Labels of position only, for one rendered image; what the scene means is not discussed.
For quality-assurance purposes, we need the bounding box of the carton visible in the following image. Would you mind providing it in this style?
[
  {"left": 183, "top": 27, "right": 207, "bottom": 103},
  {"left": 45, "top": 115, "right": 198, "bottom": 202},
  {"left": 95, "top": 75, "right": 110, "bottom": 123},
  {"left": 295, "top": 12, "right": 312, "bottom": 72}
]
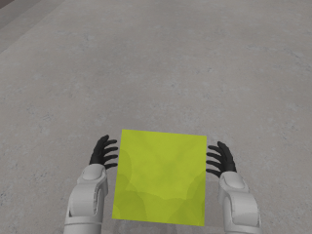
[{"left": 112, "top": 129, "right": 207, "bottom": 226}]

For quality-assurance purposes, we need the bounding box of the left robot hand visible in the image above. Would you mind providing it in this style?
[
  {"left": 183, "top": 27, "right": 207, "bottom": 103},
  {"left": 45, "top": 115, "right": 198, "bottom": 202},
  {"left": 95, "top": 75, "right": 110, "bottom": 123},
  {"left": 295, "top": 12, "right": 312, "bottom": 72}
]
[{"left": 89, "top": 135, "right": 118, "bottom": 170}]

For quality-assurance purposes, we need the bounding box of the robot left forearm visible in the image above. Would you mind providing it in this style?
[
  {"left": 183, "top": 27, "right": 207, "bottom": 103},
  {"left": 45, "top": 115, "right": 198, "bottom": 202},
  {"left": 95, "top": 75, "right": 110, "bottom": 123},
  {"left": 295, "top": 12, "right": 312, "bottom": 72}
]
[{"left": 63, "top": 164, "right": 108, "bottom": 234}]

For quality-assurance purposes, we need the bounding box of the right robot hand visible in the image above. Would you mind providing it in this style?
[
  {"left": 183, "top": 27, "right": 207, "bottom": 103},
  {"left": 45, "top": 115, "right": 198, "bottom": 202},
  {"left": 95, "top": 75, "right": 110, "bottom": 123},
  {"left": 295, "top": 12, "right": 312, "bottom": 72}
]
[{"left": 206, "top": 141, "right": 237, "bottom": 178}]

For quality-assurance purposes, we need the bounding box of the robot right forearm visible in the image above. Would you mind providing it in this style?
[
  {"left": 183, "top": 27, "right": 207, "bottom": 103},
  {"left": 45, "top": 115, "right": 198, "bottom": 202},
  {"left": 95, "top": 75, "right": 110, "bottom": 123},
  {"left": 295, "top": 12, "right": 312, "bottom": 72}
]
[{"left": 216, "top": 171, "right": 264, "bottom": 234}]

